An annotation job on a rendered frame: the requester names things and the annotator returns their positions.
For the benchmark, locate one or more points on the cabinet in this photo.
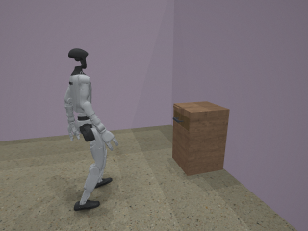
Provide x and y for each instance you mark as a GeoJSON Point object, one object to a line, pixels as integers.
{"type": "Point", "coordinates": [202, 148]}

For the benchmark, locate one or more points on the right robot upper arm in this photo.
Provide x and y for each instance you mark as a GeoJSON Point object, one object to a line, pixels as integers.
{"type": "Point", "coordinates": [84, 89]}

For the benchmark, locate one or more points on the robot left forearm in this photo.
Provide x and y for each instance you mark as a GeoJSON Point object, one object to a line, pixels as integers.
{"type": "Point", "coordinates": [69, 113]}

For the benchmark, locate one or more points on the drawer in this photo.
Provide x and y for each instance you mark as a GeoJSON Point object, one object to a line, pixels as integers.
{"type": "Point", "coordinates": [186, 120]}

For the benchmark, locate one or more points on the left robot upper arm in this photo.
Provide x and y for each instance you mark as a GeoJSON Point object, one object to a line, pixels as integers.
{"type": "Point", "coordinates": [68, 98]}

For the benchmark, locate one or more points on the robot left shin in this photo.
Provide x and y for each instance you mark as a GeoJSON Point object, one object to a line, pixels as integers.
{"type": "Point", "coordinates": [104, 164]}

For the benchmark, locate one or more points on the left robot hand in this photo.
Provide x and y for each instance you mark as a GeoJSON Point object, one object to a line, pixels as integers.
{"type": "Point", "coordinates": [73, 128]}

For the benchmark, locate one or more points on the right robot hand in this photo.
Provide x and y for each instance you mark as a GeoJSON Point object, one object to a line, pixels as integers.
{"type": "Point", "coordinates": [107, 137]}

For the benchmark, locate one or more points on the robot left foot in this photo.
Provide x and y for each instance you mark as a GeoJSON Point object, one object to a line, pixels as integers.
{"type": "Point", "coordinates": [104, 182]}

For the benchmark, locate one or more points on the robot right forearm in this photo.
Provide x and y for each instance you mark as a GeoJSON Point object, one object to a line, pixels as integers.
{"type": "Point", "coordinates": [90, 113]}

